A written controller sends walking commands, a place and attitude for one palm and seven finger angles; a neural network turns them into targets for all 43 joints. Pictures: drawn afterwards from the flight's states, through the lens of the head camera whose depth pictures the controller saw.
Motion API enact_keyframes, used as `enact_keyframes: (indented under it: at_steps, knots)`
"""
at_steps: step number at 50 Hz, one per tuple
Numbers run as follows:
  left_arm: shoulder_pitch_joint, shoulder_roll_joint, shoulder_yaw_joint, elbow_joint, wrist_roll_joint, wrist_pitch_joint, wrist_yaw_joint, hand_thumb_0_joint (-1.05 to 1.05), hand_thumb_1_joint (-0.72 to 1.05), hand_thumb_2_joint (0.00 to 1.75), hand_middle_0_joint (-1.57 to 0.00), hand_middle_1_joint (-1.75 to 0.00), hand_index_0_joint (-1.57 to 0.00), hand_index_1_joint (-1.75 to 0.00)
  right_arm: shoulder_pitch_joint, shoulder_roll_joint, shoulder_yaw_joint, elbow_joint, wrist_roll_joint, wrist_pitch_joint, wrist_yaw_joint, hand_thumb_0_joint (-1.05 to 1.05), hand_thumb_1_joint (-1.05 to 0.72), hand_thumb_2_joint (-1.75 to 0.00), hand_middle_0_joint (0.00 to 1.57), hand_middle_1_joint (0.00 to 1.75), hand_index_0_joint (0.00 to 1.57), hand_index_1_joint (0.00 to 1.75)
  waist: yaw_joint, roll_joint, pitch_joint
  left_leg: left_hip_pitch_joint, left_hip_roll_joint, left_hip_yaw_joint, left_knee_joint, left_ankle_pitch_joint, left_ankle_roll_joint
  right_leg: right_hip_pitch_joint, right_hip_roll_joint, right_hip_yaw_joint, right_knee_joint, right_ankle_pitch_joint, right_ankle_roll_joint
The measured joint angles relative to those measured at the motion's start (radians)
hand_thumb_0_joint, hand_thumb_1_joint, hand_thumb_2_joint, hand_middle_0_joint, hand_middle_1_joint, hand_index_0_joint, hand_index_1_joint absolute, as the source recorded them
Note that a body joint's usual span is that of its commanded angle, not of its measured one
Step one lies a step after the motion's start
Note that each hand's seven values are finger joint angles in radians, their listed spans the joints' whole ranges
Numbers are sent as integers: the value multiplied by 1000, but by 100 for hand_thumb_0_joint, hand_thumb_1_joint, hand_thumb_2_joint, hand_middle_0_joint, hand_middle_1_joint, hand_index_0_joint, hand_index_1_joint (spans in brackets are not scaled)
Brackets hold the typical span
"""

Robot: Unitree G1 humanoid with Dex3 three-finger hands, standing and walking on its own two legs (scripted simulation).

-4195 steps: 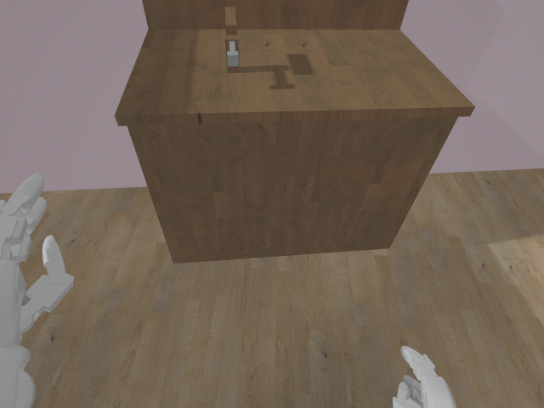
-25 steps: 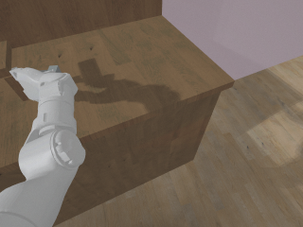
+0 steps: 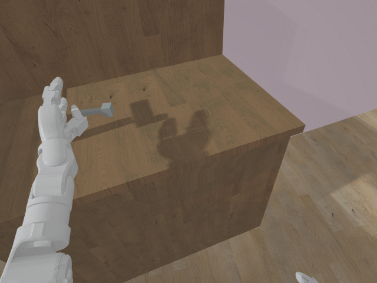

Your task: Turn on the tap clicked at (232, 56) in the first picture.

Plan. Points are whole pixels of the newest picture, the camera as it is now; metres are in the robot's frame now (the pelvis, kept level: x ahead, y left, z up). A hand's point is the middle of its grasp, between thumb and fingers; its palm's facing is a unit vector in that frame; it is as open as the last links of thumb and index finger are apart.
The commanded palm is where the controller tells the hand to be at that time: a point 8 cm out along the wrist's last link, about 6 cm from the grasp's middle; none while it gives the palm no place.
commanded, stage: draw the hand back beside the body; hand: left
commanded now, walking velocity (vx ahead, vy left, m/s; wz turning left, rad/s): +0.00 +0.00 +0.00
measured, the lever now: (107, 109) +0.53 +0.25 +0.11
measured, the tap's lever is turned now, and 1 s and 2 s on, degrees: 76 76 76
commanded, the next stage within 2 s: step back with the hand held close in 1.10 s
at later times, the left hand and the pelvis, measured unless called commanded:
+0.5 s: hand (46, 168) +0.27 +0.26 +0.18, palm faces +0.38 -0.90 -0.21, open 7.6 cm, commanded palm +0.22 +0.29 +0.18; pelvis +0.00 +0.03 +0.01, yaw +1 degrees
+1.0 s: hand (17, 216) +0.19 +0.27 +0.17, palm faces +0.47 -0.82 -0.32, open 7.4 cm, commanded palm +0.14 +0.30 +0.17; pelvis +0.00 +0.02 +0.01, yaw +2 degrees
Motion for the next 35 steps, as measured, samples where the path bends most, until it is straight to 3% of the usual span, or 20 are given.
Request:
enact_keyframes:
  at_steps: [5, 9, 21, 35]
  knots:
    - [103, -24, -56, -110, -10, -61, -45, 1, 89, 90, -16, -19, -17, -19, -49, -6, 3, -21, 3, 3, -5, 1, -90, -90, 20, 30, 20, 30, 40, -2, 30, 38, -10, -12, -32, 23, 7, 50, -10, -10, -45, 25, 8]
    - [167, -46, -76, -197, -9, -85, -58, 2, 89, 90, -17, -20, -18, -21, -101, 2, 13, -39, -4, -2, -10, 1, -90, -90, 20, 30, 20, 30, 57, -11, 49, 61, -18, -14, -56, 39, 13, 75, -18, -12, -70, 39, 15]
    - [396, -50, -61, -464, -6, -99, -93, 2, 89, 90, -19, -24, -19, -24, -135, 58, 56, -94, -33, -8, -7, 1, -90, -90, 20, 30, 20, 30, 78, -27, 70, 140, -30, -5, -123, 60, 25, 152, -29, -1, -138, 63, 30]
    - [691, -40, -11, -723, 4, -110, -93, 2, 89, 90, -20, -28, -20, -28, -77, 48, 39, -66, -55, -19, 6, 1, -90, -90, 20, 30, 20, 30, 87, -21, 82, 167, -34, -10, -138, 58, 28, 185, -33, -4, -161, 63, 35]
